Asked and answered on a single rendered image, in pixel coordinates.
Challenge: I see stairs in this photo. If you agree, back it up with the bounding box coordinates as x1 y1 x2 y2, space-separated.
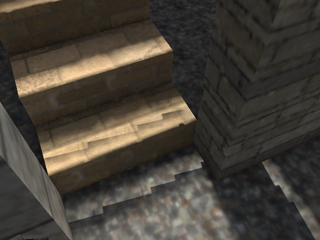
0 0 197 196

